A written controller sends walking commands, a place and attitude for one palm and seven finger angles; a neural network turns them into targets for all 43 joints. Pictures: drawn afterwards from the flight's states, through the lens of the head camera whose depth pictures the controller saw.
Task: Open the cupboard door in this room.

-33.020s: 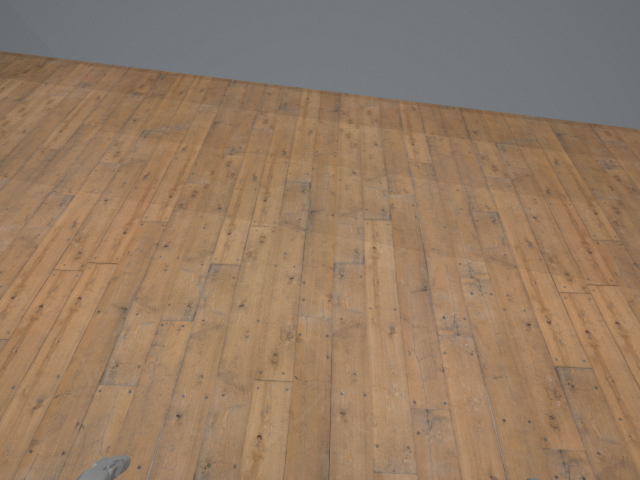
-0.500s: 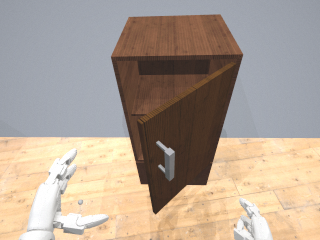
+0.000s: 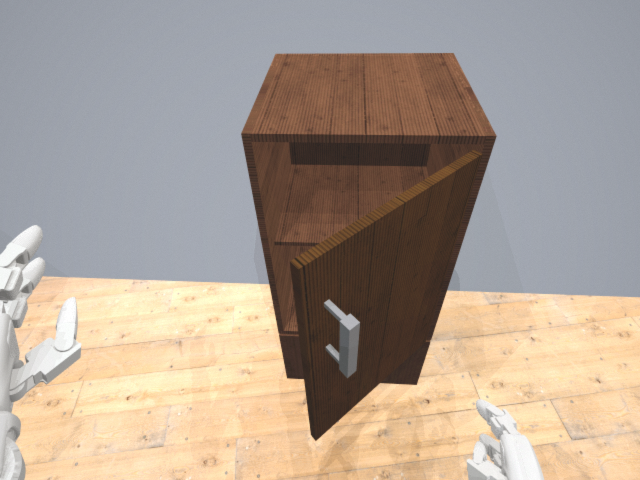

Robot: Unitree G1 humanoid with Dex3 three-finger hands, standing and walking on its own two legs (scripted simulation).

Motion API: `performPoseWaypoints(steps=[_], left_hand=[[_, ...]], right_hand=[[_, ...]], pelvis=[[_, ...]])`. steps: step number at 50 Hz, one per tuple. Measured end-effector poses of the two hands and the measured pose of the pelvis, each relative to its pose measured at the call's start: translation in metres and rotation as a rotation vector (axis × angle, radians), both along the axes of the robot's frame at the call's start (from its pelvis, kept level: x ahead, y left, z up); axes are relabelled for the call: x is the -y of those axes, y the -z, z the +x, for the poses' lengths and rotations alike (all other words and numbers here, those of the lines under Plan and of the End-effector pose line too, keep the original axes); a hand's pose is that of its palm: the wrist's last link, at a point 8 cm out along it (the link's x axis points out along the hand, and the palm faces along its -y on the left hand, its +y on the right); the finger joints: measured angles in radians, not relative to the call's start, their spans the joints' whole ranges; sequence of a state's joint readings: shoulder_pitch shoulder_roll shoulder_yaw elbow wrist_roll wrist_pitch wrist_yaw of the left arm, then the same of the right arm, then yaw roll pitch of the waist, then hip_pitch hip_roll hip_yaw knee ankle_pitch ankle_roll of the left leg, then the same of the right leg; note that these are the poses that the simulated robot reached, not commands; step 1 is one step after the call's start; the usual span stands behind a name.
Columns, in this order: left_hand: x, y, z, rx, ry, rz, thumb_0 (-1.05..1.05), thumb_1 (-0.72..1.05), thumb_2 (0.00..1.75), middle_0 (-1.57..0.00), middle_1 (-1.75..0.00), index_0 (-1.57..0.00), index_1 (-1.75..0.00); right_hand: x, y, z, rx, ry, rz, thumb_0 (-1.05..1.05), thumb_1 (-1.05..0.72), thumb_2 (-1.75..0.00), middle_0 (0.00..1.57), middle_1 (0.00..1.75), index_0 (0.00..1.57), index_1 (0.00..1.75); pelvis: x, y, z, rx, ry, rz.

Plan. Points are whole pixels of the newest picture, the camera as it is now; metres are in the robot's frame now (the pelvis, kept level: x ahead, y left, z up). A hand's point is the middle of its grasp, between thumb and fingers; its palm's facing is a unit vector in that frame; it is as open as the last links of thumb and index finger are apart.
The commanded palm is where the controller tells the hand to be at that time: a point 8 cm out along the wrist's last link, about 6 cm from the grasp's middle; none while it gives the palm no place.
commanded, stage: draw the hand back to the body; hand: left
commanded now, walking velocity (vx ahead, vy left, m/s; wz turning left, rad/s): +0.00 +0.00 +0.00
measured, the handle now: (339, 339) +0.34 +0.02 -0.04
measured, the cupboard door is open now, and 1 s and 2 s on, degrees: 44 44 44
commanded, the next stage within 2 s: step back with the hand held close in 0.32 s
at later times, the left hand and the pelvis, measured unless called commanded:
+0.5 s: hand (91, 345) +0.19 +0.24 +0.16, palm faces +0.44 -0.80 -0.40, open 7.4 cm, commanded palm +0.14 +0.28 +0.18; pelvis +0.00 -0.02 +0.00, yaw +0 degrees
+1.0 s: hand (40, 396) +0.14 +0.27 +0.15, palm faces +0.37 -0.79 -0.48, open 7.4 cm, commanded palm +0.08 +0.31 +0.18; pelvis -0.07 +0.01 +0.00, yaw -1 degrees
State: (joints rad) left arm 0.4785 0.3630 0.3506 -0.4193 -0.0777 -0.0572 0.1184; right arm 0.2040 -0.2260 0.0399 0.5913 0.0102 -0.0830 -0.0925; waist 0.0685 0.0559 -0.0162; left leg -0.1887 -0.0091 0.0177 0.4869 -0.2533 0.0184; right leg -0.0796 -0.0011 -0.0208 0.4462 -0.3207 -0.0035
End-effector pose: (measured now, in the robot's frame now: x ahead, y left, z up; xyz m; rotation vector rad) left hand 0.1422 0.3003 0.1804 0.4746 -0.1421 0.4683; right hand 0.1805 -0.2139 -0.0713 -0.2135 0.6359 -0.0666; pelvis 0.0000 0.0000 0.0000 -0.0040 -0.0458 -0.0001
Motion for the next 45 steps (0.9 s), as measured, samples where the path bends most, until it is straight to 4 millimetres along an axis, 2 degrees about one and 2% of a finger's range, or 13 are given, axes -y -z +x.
performPoseWaypoints(steps=[3,10,23,29,37,45], left_hand=[[0.000,0.002,0.000,-0.001,-0.010,-0.015,0.00,0.78,0.85,-0.20,-0.30,-0.20,-0.30],[0.013,0.014,0.002,-0.046,0.020,-0.055,0.01,0.87,0.88,-0.21,-0.30,-0.20,-0.30],[0.021,0.007,0.000,-0.035,0.012,-0.037,0.01,0.89,0.90,-0.21,-0.30,-0.21,-0.30],[0.019,-0.005,0.003,-0.011,0.030,0.045,0.01,0.89,0.90,-0.21,-0.30,-0.21,-0.30],[0.021,0.005,-0.002,-0.106,0.092,0.065,0.01,0.89,0.90,-0.21,-0.30,-0.21,-0.30],[0.009,0.002,-0.025,-0.067,0.102,0.082,0.01,0.89,0.90,-0.21,-0.30,-0.21,-0.30]], right_hand=[[0.004,0.000,-0.001,-0.009,0.004,-0.001,0.01,-0.90,-0.90,0.20,0.30,0.21,0.30],[0.014,0.000,-0.005,-0.024,0.016,-0.013,0.01,-0.90,-0.90,0.20,0.30,0.21,0.30],[0.022,0.002,-0.005,-0.024,0.020,0.004,0.01,-0.90,-0.90,0.20,0.30,0.20,0.30],[0.030,0.003,-0.009,-0.058,0.043,-0.004,0.01,-0.90,-0.90,0.20,0.30,0.21,0.30],[0.044,0.003,-0.031,-0.102,0.132,-0.025,0.01,-0.90,-0.90,0.20,0.30,0.20,0.30],[0.037,0.000,-0.064,-0.117,0.156,-0.048,0.01,-0.90,-0.90,0.20,0.30,0.20,0.30]], pelvis=[[0.001,-0.001,0.000,0.004,0.001,0.001],[0.007,-0.003,-0.001,0.010,0.001,0.002],[0.018,-0.004,-0.002,0.023,0.001,0.003],[0.019,-0.004,-0.007,-0.012,-0.005,-0.009],[0.011,-0.004,-0.021,-0.039,0.014,-0.006],[0.002,-0.002,-0.047,-0.037,0.017,-0.017]])
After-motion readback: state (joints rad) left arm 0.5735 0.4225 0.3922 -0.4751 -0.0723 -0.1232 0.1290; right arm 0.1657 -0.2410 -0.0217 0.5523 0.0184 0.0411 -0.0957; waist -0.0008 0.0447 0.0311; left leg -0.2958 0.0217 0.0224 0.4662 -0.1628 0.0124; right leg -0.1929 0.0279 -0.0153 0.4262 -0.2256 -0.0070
